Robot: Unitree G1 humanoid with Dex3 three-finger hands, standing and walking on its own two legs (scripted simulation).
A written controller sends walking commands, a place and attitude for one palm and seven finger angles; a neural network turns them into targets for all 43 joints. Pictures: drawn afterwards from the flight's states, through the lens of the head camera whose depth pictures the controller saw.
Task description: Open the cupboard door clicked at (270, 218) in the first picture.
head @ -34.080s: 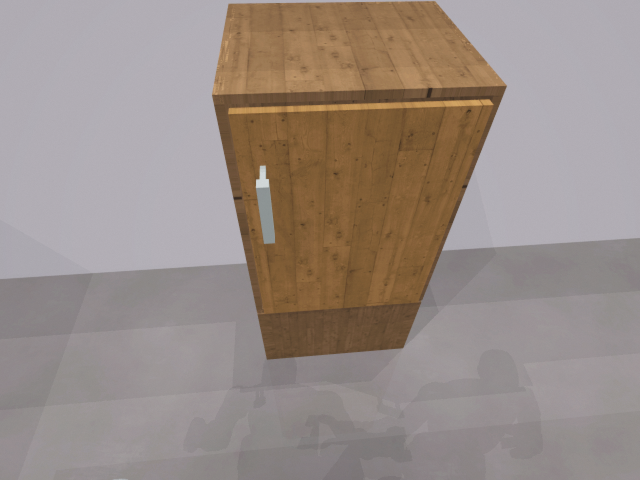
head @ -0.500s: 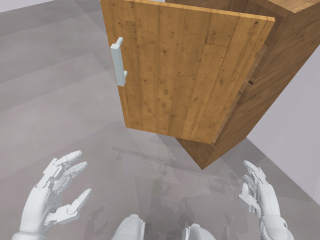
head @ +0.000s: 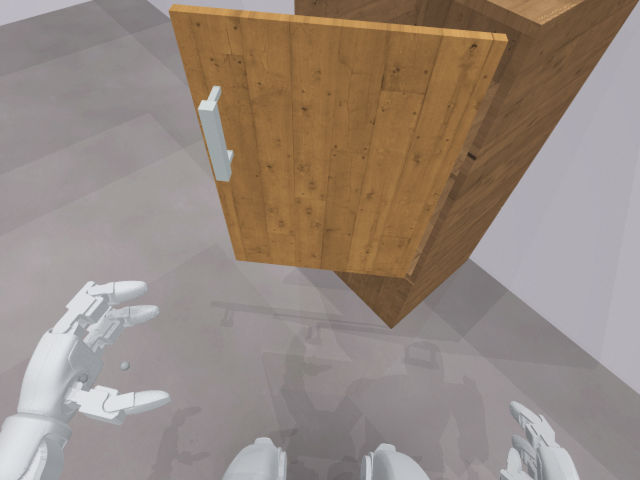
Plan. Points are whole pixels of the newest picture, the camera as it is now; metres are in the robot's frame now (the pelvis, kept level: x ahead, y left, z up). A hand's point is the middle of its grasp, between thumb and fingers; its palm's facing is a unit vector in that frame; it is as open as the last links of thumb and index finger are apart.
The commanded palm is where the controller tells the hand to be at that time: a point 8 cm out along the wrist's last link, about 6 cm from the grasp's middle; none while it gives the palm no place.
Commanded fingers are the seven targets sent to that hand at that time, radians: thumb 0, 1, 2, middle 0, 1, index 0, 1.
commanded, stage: raise the hand with hooked fingers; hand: left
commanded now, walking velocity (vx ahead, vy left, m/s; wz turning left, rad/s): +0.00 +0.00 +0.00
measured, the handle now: (219, 135) +0.59 +0.19 +0.06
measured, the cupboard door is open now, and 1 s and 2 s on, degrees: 43 43 43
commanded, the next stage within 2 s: move the hooked fingers beside the handle in 1.06 s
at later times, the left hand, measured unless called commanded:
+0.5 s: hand (72, 308) +0.29 +0.29 +0.07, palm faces -0.04 -1.00 -0.07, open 14.0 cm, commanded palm +0.27 +0.34 +0.07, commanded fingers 0.00 -0.50 0.30 -0.30 -1.20 -0.30 -1.20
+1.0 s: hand (79, 297) +0.30 +0.29 +0.07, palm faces -0.05 -1.00 -0.05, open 14.0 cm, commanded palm +0.27 +0.34 +0.07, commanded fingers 0.00 -0.50 0.30 -0.30 -1.20 -0.30 -1.20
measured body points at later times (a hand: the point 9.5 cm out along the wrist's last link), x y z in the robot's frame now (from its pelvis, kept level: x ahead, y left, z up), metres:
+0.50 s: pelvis +0.01 +0.02 +0.01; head +0.08 +0.04 +0.46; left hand +0.28 +0.34 +0.07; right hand +0.18 -0.21 -0.06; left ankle +0.02 +0.09 -0.66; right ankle +0.03 -0.10 -0.66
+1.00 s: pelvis +0.01 +0.02 +0.02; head +0.09 +0.03 +0.46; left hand +0.29 +0.34 +0.07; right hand +0.16 -0.24 -0.06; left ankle +0.02 +0.09 -0.66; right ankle +0.03 -0.10 -0.66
